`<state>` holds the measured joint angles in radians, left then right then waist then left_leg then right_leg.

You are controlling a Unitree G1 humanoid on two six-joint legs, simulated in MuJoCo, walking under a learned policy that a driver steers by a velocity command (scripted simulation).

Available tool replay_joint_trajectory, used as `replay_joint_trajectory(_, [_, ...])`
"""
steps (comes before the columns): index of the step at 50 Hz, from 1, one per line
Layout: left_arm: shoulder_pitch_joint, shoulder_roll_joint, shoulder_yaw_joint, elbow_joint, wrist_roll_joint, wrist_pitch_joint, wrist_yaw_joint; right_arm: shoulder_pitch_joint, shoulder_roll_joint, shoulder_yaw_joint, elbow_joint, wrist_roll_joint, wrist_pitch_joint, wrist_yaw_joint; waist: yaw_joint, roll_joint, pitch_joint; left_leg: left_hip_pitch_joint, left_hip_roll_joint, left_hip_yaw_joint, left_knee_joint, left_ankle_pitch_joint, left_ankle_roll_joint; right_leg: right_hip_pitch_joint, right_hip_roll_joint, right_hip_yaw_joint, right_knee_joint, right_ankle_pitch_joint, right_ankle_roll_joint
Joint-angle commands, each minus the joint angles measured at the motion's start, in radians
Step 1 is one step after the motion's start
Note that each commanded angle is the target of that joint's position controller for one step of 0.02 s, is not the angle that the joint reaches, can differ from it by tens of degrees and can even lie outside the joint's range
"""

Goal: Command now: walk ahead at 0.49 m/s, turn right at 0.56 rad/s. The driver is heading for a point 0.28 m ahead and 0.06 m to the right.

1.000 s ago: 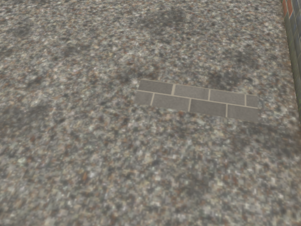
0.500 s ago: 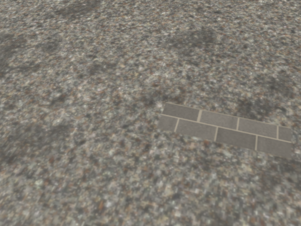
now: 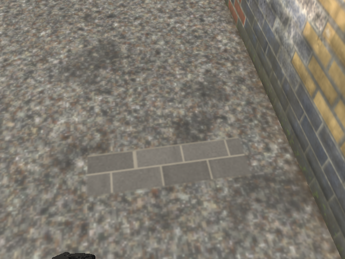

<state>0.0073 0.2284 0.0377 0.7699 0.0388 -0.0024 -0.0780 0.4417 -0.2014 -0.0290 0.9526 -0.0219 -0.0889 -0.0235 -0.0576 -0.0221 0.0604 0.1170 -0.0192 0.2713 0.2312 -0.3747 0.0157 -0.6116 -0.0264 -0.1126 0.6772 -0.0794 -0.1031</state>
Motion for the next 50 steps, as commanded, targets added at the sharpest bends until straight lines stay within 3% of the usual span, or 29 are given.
replay_joint_trajectory(1, [0.043, 0.074, 0.017, -0.048, 0.004, -0.010, 0.012, 0.009, -0.194, -0.040, -0.031, -0.002, 0.008, -0.017, 0.080, 0.131, -0.038, 0.006, 0.283, -0.028, 0.200, 1.206, 0.075, 0.156, 0.093, -0.067, -0.044, -0.122, -0.066])
replay_joint_trajectory(2, [0.136, 0.097, 0.029, -0.024, 0.004, -0.015, 0.018, 0.007, -0.211, -0.045, -0.032, -0.004, 0.019, -0.017, 0.117, 0.137, -0.093, -0.008, 0.289, -0.026, 0.350, 1.220, 0.081, 0.266, 0.122, -0.058, -0.072, -0.160, -0.094])
replay_joint_trajectory(3, [0.281, 0.129, 0.048, 0.022, 0.011, -0.023, 0.029, -0.001, -0.217, -0.046, -0.039, -0.001, 0.026, -0.013, 0.180, 0.108, -0.170, -0.101, 0.278, -0.017, 0.566, 1.080, 0.069, 0.468, 0.140, -0.030, -0.150, -0.143, -0.127])
replay_joint_trajectory(4, [0.397, 0.204, 0.075, 0.051, 0.025, -0.027, 0.047, 0.011, -0.178, -0.037, -0.064, 0.000, 0.025, -0.007, 0.215, 0.005, -0.253, -0.331, 0.236, -0.018, 0.873, 0.636, 0.042, 0.709, -0.042, 0.209, -0.193, -0.195, -0.178])
replay_joint_trajectory(5, [0.325, 0.293, 0.093, 0.012, 0.006, -0.020, 0.057, 0.044, -0.086, -0.022, -0.134, 0.022, 0.021, 0.010, 0.123, -0.212, -0.346, -0.745, 0.010, -0.102, 1.260, -0.198, -0.023, 0.971, -0.359, 0.781, -0.280, 0.047, -0.346])
replay_joint_trajectory(6, [0.359, 0.263, 0.090, 0.009, -0.022, -0.007, 0.070, -0.069, -0.176, -0.038, -0.148, 0.015, 0.014, 0.009, 0.179, -0.006, -0.329, -0.807, 0.034, -0.268, 1.277, -0.103, -0.023, 0.905, -0.355, 0.718, -0.335, 0.289, -0.346])
replay_joint_trajectory(7, [0.298, 0.221, 0.076, 0.031, -0.032, -0.012, 0.088, -0.105, -0.145, -0.028, -0.159, 0.027, 0.004, 0.010, 0.130, 0.006, -0.194, -0.812, 0.092, -0.288, 1.190, -0.017, -0.022, 0.782, -0.332, 0.547, -0.336, 0.438, -0.314])
replay_joint_trajectory(8, [0.265, 0.163, 0.060, 0.037, -0.035, -0.020, 0.091, -0.090, -0.135, -0.024, -0.141, 0.024, 0.002, 0.006, 0.088, 0.062, -0.101, -0.742, 0.117, -0.282, 1.085, 0.004, -0.026, 0.631, -0.278, 0.441, -0.354, 0.573, -0.260])
replay_joint_trajectory(9, [0.225, 0.140, 0.051, 0.039, -0.034, -0.026, 0.089, -0.099, -0.141, -0.028, -0.136, -0.003, 0.015, 0.008, 0.057, 0.080, -0.059, -0.680, 0.135, -0.295, 1.004, 0.010, -0.034, 0.536, -0.218, 0.360, -0.372, 0.605, -0.211])
replay_joint_trajectory(10, [0.195, 0.121, 0.042, 0.038, -0.034, -0.031, 0.088, -0.058, -0.134, -0.029, -0.121, -0.022, 0.036, 0.011, 0.028, 0.067, -0.063, -0.611, 0.131, -0.289, 0.962, 0.015, -0.041, 0.479, -0.189, 0.306, -0.385, 0.647, -0.187])
replay_joint_trajectory(11, [0.201, 0.118, 0.037, 0.045, -0.035, -0.040, 0.083, -0.036, -0.124, -0.030, -0.112, -0.029, 0.053, 0.015, 0.016, 0.057, -0.080, -0.572, 0.119, -0.280, 0.932, 0.024, -0.045, 0.458, -0.171, 0.275, -0.385, 0.724, -0.173])
replay_joint_trajectory(14, [0.246, 0.139, 0.038, 0.071, -0.034, -0.058, 0.075, -0.025, -0.096, -0.027, -0.109, -0.025, 0.081, 0.020, 0.002, 0.013, -0.120, -0.579, 0.093, -0.267, 0.854, 0.090, -0.055, 0.476, -0.147, 0.212, -0.374, 0.841, -0.139])
replay_joint_trajectory(18, [0.294, 0.124, 0.027, 0.102, -0.031, -0.049, 0.083, -0.128, -0.107, -0.029, -0.126, -0.018, 0.094, 0.023, 0.036, -0.043, -0.103, -0.634, 0.091, -0.255, 0.717, 0.204, -0.051, 0.529, -0.113, 0.179, -0.379, 0.771, -0.064])
replay_joint_trajectory(22, [0.341, 0.109, 0.015, 0.132, -0.024, -0.042, 0.097, -0.212, -0.099, -0.022, -0.134, -0.011, 0.096, 0.019, 0.069, -0.059, -0.079, -0.640, 0.081, -0.252, 0.579, 0.234, -0.038, 0.596, -0.131, 0.187, -0.368, 0.754, -0.050])
replay_joint_trajectory(27, [0.341, 0.092, 0.003, 0.156, -0.015, -0.034, 0.111, -0.214, -0.092, -0.014, -0.099, -0.008, 0.091, -0.001, 0.070, -0.069, -0.052, -0.527, 0.042, -0.244, 0.418, 0.132, -0.011, 0.604, -0.157, 0.212, -0.298, 0.763, -0.072])
replay_joint_trajectory(29, [0.318, 0.086, -0.002, 0.162, -0.023, -0.032, 0.116, -0.173, -0.086, -0.011, -0.069, -0.006, 0.081, -0.012, 0.043, -0.054, -0.048, -0.419, 0.034, -0.245, 0.254, 0.170, 0.012, 0.585, -0.152, 0.229, -0.239, 0.721, -0.056])
replay_joint_trajectory(30, [0.302, 0.087, -0.005, 0.162, -0.032, -0.036, 0.117, -0.120, -0.090, -0.009, -0.047, -0.010, 0.069, -0.018, 0.009, -0.019, -0.069, -0.277, 0.069, -0.283, 0.126, 0.378, 0.023, 0.530, -0.134, 0.227, -0.199, 0.660, -0.019])
replay_joint_trajectory(31, [0.326, 0.078, -0.012, 0.151, -0.036, -0.047, 0.117, -0.047, -0.153, -0.021, -0.026, -0.014, 0.058, -0.027, 0.010, 0.046, -0.149, -0.092, 0.189, -0.396, 0.159, 0.732, 0.050, 0.448, -0.091, 0.213, -0.136, 0.436, 0.015])
replay_joint_trajectory(32, [0.454, 0.031, -0.014, 0.189, -0.052, -0.034, 0.116, -0.052, -0.174, -0.021, -0.009, -0.003, 0.061, -0.024, 0.066, 0.172, -0.192, -0.031, 0.312, -0.500, 0.227, 1.060, 0.185, 0.388, -0.001, 0.170, -0.064, -0.034, 0.045])
replay_joint_trajectory(33, [0.450, 0.044, -0.010, 0.219, -0.045, -0.014, 0.123, -0.079, -0.104, -0.001, -0.008, 0.008, 0.068, -0.015, 0.048, 0.177, -0.182, -0.103, 0.357, -0.549, 0.196, 1.035, 0.243, 0.398, 0.048, 0.147, -0.055, -0.380, 0.042])
replay_joint_trajectory(34, [0.411, 0.044, -0.006, 0.218, -0.037, -0.001, 0.127, -0.126, -0.079, 0.011, -0.009, 0.000, 0.072, -0.007, 0.061, 0.167, -0.117, -0.199, 0.335, -0.539, 0.156, 0.882, 0.230, 0.410, 0.055, 0.152, -0.074, -0.459, 0.039])
replay_joint_trajectory(36, [0.391, 0.018, -0.012, 0.236, -0.029, 0.017, 0.120, -0.221, -0.091, 0.016, -0.015, -0.009, 0.082, -0.008, 0.103, 0.133, -0.052, -0.337, 0.245, -0.469, 0.118, 0.583, 0.144, 0.494, 0.039, 0.155, -0.224, -0.317, 0.040])
replay_joint_trajectory(38, [0.369, 0.023, -0.018, 0.243, -0.018, 0.017, 0.114, -0.218, -0.108, 0.007, 0.001, 0.005, 0.088, -0.005, 0.082, 0.115, -0.016, -0.402, 0.146, -0.416, 0.089, 0.225, 0.052, 0.523, -0.008, 0.216, -0.333, -0.168, 0.048])
replay_joint_trajectory(39, [0.356, 0.038, -0.018, 0.249, -0.020, 0.012, 0.112, -0.203, -0.105, 0.004, 0.011, 0.010, 0.090, -0.002, 0.063, 0.073, 0.024, -0.378, 0.109, -0.385, 0.078, 0.150, 0.039, 0.451, -0.031, 0.223, -0.322, -0.181, 0.042])
replay_joint_trajectory(41, [0.344, 0.017, -0.027, 0.265, -0.027, -0.003, 0.113, -0.183, -0.078, 0.006, 0.044, 0.006, 0.087, -0.002, 0.052, 0.035, 0.028, -0.284, 0.110, -0.376, 0.102, 0.270, 0.038, 0.410, -0.044, 0.222, -0.338, -0.129, 0.048])
replay_joint_trajectory(44, [0.342, 0.022, -0.030, 0.280, -0.034, -0.020, 0.125, -0.155, -0.072, 0.004, 0.081, 0.002, 0.078, -0.004, 0.044, 0.019, -0.030, -0.210, 0.123, -0.371, 0.141, 0.460, 0.048, 0.448, -0.055, 0.218, -0.349, -0.019, 0.050])
replay_joint_trajectory(50, [0.362, -0.005, -0.043, 0.310, -0.034, -0.019, 0.129, -0.150, -0.053, 0.008, 0.135, 0.003, 0.084, -0.006, 0.043, 0.008, -0.013, -0.224, 0.113, -0.362, 0.136, 0.420, 0.041, 0.466, -0.065, 0.209, -0.355, 0.008, 0.048])
